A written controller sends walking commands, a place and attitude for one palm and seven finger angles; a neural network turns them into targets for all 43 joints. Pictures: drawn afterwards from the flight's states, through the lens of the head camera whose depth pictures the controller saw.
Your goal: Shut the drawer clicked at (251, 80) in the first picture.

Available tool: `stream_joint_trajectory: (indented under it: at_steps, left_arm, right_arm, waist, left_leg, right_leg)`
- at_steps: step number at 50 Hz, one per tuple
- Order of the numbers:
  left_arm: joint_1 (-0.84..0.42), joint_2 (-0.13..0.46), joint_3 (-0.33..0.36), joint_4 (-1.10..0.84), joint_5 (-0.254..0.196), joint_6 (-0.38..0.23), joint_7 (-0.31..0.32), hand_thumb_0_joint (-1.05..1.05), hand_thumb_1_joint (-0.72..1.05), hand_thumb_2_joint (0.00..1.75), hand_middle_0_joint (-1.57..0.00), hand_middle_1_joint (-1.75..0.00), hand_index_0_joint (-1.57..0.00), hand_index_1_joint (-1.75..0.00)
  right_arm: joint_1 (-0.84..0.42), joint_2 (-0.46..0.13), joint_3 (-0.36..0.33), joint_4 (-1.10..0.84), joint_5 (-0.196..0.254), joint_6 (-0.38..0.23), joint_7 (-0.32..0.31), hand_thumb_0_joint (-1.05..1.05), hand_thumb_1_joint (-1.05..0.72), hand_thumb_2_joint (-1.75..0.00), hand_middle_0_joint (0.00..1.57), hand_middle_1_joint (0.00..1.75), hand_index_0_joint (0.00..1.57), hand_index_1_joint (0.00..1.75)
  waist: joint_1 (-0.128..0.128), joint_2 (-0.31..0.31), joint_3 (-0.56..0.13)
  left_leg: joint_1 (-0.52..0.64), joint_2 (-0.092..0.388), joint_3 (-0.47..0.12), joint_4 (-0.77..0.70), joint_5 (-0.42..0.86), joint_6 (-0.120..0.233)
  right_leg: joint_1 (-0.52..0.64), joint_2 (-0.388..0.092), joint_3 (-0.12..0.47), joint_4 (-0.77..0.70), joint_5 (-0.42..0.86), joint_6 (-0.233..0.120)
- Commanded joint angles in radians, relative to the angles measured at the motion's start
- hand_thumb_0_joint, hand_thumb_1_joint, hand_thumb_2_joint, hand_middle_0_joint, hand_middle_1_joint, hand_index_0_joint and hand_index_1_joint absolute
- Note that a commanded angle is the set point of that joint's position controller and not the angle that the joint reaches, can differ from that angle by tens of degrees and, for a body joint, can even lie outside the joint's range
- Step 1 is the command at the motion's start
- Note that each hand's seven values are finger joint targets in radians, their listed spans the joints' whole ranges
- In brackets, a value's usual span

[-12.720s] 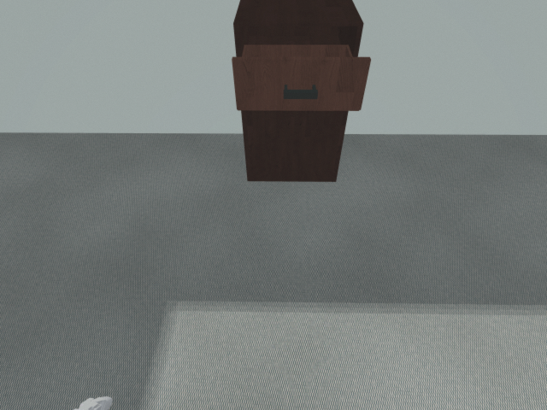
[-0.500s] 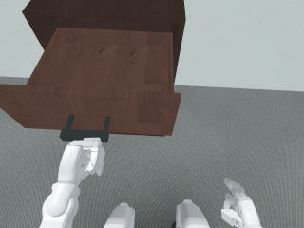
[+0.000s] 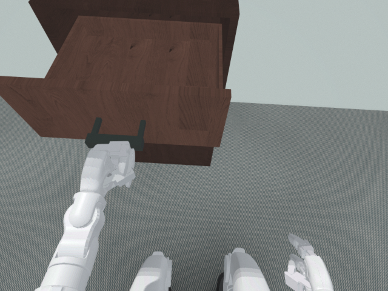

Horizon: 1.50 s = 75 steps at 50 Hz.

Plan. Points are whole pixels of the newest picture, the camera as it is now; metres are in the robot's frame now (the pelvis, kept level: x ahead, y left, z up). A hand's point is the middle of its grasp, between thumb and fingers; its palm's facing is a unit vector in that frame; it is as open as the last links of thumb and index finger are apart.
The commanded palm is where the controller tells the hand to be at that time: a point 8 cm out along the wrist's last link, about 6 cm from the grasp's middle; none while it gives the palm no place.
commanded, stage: push the drawer shut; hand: left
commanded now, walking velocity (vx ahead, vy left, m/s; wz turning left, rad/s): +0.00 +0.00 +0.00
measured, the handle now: (117, 133) +0.42 +0.17 +0.05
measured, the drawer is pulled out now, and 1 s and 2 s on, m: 0.25 0.12 0.00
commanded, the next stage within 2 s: none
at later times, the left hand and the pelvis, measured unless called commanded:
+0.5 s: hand (138, 137) +0.41 +0.13 +0.04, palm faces -0.06 -1.00 -0.06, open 3.1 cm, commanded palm +0.41 +0.18 +0.05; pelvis +0.00 +0.01 +0.01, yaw -1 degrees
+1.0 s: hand (142, 116) +0.47 +0.13 +0.04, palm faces -0.05 -1.00 -0.06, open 3.2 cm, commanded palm +0.47 +0.18 +0.05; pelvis +0.00 +0.00 +0.00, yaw -1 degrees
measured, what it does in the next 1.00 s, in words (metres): stands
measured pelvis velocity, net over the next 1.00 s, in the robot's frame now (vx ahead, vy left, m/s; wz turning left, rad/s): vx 0.00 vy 0.00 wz -0.03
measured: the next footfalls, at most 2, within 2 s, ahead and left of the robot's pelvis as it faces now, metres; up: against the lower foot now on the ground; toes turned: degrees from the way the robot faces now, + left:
none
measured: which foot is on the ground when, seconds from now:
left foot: down 0.00-1.00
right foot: down 0.00-1.00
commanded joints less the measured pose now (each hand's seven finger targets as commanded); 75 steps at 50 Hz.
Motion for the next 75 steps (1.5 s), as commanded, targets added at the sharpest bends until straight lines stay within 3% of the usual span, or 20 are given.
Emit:
stream_joint_trajectory:
  at_steps: [1, 8, 9, 14, 16, 18, 20, 25, 31, 39, 41, 43, 48, 54, 57, 59, 65, 71, 72, 75]
  left_arm:
    - [-0.422, 0.094, 0.073, -0.177, -0.023, -0.061, 0.029, 0.00, 0.90, 0.90, -1.40, -1.60, -1.40, -1.60]
    - [-0.530, 0.105, 0.097, -0.062, -0.012, -0.079, 0.039, 0.00, 0.90, 0.90, -1.40, -1.60, -1.40, -1.60]
    - [-0.543, 0.135, 0.119, -0.043, -0.006, -0.083, 0.042, 0.00, 0.90, 0.90, -1.40, -1.60, -1.40, -1.60]
    - [-0.619, 0.129, 0.122, 0.021, 0.004, -0.105, 0.045, 0.00, 0.90, 0.90, -1.40, -1.60, -1.40, -1.60]
    - [-0.635, 0.127, 0.128, 0.029, 0.007, -0.114, 0.045, 0.00, 0.90, 0.90, -1.40, -1.60, -1.40, -1.60]
    - [-0.686, 0.105, 0.110, 0.059, 0.009, -0.119, 0.047, 0.00, 0.90, 0.90, -1.40, -1.60, -1.40, -1.60]
    - [-0.690, 0.143, 0.146, 0.077, 0.019, -0.128, 0.051, 0.00, 0.90, 0.90, -1.40, -1.60, -1.40, -1.60]
    - [-0.738, 0.130, 0.141, 0.130, 0.028, -0.143, 0.053, 0.00, 0.90, 0.90, -1.40, -1.60, -1.40, -1.60]
    - [-0.841, 0.199, 0.193, 0.224, 0.034, -0.164, 0.046, 0.00, 0.90, 0.90, -1.40, -1.60, -1.40, -1.60]
    - [-0.957, 0.235, 0.221, 0.294, 0.036, -0.187, 0.025, 0.00, 0.90, 0.90, -1.40, -1.60, -1.40, -1.60]
    - [-0.977, 0.214, 0.211, 0.312, 0.034, -0.190, 0.022, 0.00, 0.90, 0.90, -1.40, -1.60, -1.40, -1.60]
    - [-0.983, 0.254, 0.244, 0.351, 0.036, -0.190, 0.020, 0.00, 0.90, 0.90, -1.40, -1.60, -1.40, -1.60]
    - [-1.089, 0.277, 0.254, 0.440, 0.044, -0.199, 0.013, 0.00, 0.90, 0.90, -1.40, -1.60, -1.40, -1.60]
    - [-1.175, 0.350, 0.299, 0.485, 0.053, -0.211, 0.003, 0.00, 0.90, 0.90, -1.40, -1.60, -1.40, -1.60]
    - [-1.222, 0.340, 0.285, 0.530, 0.060, -0.202, 0.000, 0.00, 0.90, 0.90, -1.40, -1.60, -1.40, -1.60]
    - [-1.269, 0.385, 0.310, 0.523, 0.064, -0.206, 0.000, 0.00, 0.90, 0.90, -1.40, -1.60, -1.40, -1.60]
    - [-1.347, 0.403, 0.306, 0.595, 0.085, -0.185, 0.005, 0.00, 0.90, 0.90, -1.40, -1.60, -1.40, -1.60]
    - [-1.397, 0.477, 0.353, 0.628, 0.104, -0.175, 0.009, 0.00, 0.90, 0.90, -1.40, -1.60, -1.40, -1.60]
    - [-1.426, 0.449, 0.323, 0.618, 0.106, -0.174, 0.007, 0.00, 0.90, 0.90, -1.40, -1.60, -1.40, -1.60]
    - [-1.460, 0.462, 0.330, 0.634, 0.119, -0.167, 0.015, 0.00, 0.90, 0.90, -1.40, -1.60, -1.40, -1.60]
  right_arm:
    - [0.017, -0.142, -0.059, -0.112, 0.007, -0.039, -0.009, 0.00, -0.90, -0.90, 0.20, 0.30, 0.20, 0.30]
    - [0.044, -0.147, -0.060, -0.093, 0.001, -0.027, -0.001, 0.00, -0.90, -0.90, 0.20, 0.30, 0.20, 0.30]
    - [0.050, -0.151, -0.061, -0.090, 0.001, -0.024, -0.002, 0.00, -0.90, -0.90, 0.20, 0.30, 0.20, 0.30]
    - [0.078, -0.154, -0.068, -0.077, -0.003, -0.014, 0.004, 0.00, -0.90, -0.90, 0.20, 0.30, 0.20, 0.30]
    - [0.086, -0.152, -0.070, -0.072, -0.005, -0.007, 0.008, 0.00, -0.90, -0.90, 0.20, 0.30, 0.20, 0.30]
    - [0.092, -0.152, -0.072, -0.061, -0.006, -0.003, 0.011, 0.00, -0.90, -0.90, 0.20, 0.30, 0.20, 0.30]
    - [0.108, -0.157, -0.073, -0.058, -0.010, 0.002, 0.012, 0.00, -0.90, -0.90, 0.20, 0.30, 0.20, 0.30]
    - [0.131, -0.155, -0.077, -0.046, -0.014, 0.015, 0.018, 0.00, -0.90, -0.90, 0.20, 0.30, 0.20, 0.30]
    - [0.145, -0.157, -0.072, -0.032, -0.015, 0.033, 0.016, 0.00, -0.90, -0.90, 0.20, 0.30, 0.20, 0.30]
    - [0.175, -0.159, -0.073, -0.021, -0.021, 0.046, 0.019, 0.00, -0.90, -0.90, 0.20, 0.30, 0.20, 0.30]
    - [0.181, -0.158, -0.075, -0.015, -0.023, 0.049, 0.023, 0.00, -0.90, -0.90, 0.20, 0.30, 0.20, 0.30]
    - [0.185, -0.162, -0.074, -0.010, -0.024, 0.053, 0.023, 0.00, -0.90, -0.90, 0.20, 0.30, 0.20, 0.30]
    - [0.203, -0.163, -0.069, 0.004, -0.026, 0.061, 0.023, 0.00, -0.90, -0.90, 0.20, 0.30, 0.20, 0.30]
    - [0.228, -0.174, -0.066, 0.008, -0.036, 0.067, 0.024, 0.00, -0.90, -0.90, 0.20, 0.30, 0.20, 0.30]
    - [0.235, -0.177, -0.064, 0.014, -0.037, 0.075, 0.027, 0.00, -0.90, -0.90, 0.20, 0.30, 0.20, 0.30]
    - [0.247, -0.183, -0.063, 0.011, -0.040, 0.076, 0.026, 0.00, -0.90, -0.90, 0.20, 0.30, 0.20, 0.30]
    - [0.277, -0.193, -0.056, 0.019, -0.046, 0.086, 0.032, 0.00, -0.90, -0.90, 0.20, 0.30, 0.20, 0.30]
    - [0.304, -0.201, -0.051, 0.021, -0.054, 0.096, 0.036, 0.00, -0.90, -0.90, 0.20, 0.30, 0.20, 0.30]
    - [0.303, -0.198, -0.050, 0.022, -0.055, 0.097, 0.038, 0.00, -0.90, -0.90, 0.20, 0.30, 0.20, 0.30]
    - [0.325, -0.205, -0.050, 0.029, -0.061, 0.105, 0.041, 0.00, -0.90, -0.90, 0.20, 0.30, 0.20, 0.30]
  waist:
    - [-0.053, 0.010, -0.354]
    - [-0.058, 0.012, -0.359]
    - [-0.056, 0.012, -0.356]
    - [-0.071, -0.001, -0.383]
    - [-0.062, 0.033, -0.408]
    - [-0.080, 0.017, -0.391]
    - [-0.072, 0.021, -0.417]
    - [-0.083, 0.023, -0.433]
    - [-0.092, 0.003, -0.403]
    - [-0.101, 0.051, -0.459]
    - [-0.107, 0.052, -0.482]
    - [-0.109, 0.035, -0.472]
    - [-0.137, 0.020, -0.432]
    - [-0.140, 0.057, -0.487]
    - [-0.166, 0.049, -0.481]
    - [-0.166, 0.062, -0.497]
    - [-0.199, 0.077, -0.503]
    - [-0.198, 0.118, -0.528]
    - [-0.214, 0.144, -0.533]
    - [-0.222, 0.149, -0.540]
  left_leg:
    - [0.154, -0.025, -0.006, -0.224, 0.117, 0.018]
    - [0.161, -0.025, -0.005, -0.236, 0.130, 0.015]
    - [0.158, -0.023, -0.008, -0.236, 0.136, 0.015]
    - [0.180, -0.021, -0.007, -0.236, 0.169, 0.016]
    - [0.205, -0.019, -0.007, -0.241, 0.201, 0.010]
    - [0.204, -0.018, -0.008, -0.240, 0.186, 0.011]
    - [0.208, -0.016, -0.008, -0.240, 0.212, 0.011]
    - [0.233, -0.013, -0.007, -0.239, 0.256, 0.009]
    - [0.168, -0.018, 0.004, -0.232, 0.207, 0.016]
    - [0.192, -0.018, 0.003, -0.215, 0.258, 0.015]
    - [0.204, -0.018, 0.004, -0.211, 0.278, 0.014]
    - [0.169, -0.019, 0.010, -0.205, 0.260, 0.017]
    - [0.116, -0.021, 0.015, -0.193, 0.209, 0.025]
    - [0.126, -0.022, 0.004, -0.180, 0.222, 0.026]
    - [0.108, -0.019, 0.003, -0.174, 0.197, 0.028]
    - [0.106, -0.019, -0.002, -0.168, 0.195, 0.031]
    - [0.106, -0.016, -0.015, -0.163, 0.188, 0.033]
    - [0.114, -0.010, -0.027, -0.152, 0.221, 0.031]
    - [0.130, -0.010, -0.028, -0.150, 0.233, 0.031]
    - [0.166, -0.003, -0.049, -0.150, 0.263, 0.026]
  right_leg:
    - [0.254, 0.048, 0.041, -0.194, 0.031, -0.022]
    - [0.252, 0.050, 0.039, -0.195, 0.049, -0.024]
    - [0.252, 0.052, 0.038, -0.191, 0.052, -0.026]
    - [0.250, 0.054, 0.036, -0.189, 0.085, -0.024]
    - [0.250, 0.053, 0.035, -0.183, 0.110, -0.027]
    - [0.233, 0.054, 0.032, -0.188, 0.101, -0.024]
    - [0.246, 0.058, 0.033, -0.182, 0.119, -0.025]
    - [0.246, 0.061, 0.030, -0.181, 0.156, -0.025]
    - [0.267, 0.063, 0.047, -0.192, 0.134, -0.023]
    - [0.265, 0.067, 0.048, -0.174, 0.181, -0.025]
    - [0.267, 0.067, 0.048, -0.175, 0.200, -0.024]
    - [0.278, 0.066, 0.055, -0.179, 0.193, -0.021]
    - [0.261, 0.069, 0.066, -0.188, 0.157, -0.017]
    - [0.245, 0.073, 0.062, -0.169, 0.157, -0.021]
    - [0.219, 0.075, 0.062, -0.174, 0.133, -0.017]
    - [0.216, 0.078, 0.065, -0.166, 0.128, -0.019]
    - [0.170, 0.084, 0.055, -0.162, 0.113, -0.018]
    - [0.148, 0.087, 0.048, -0.149, 0.125, -0.022]
    - [0.132, 0.087, 0.049, -0.150, 0.134, -0.021]
    - [0.093, 0.089, 0.034, -0.138, 0.144, -0.023]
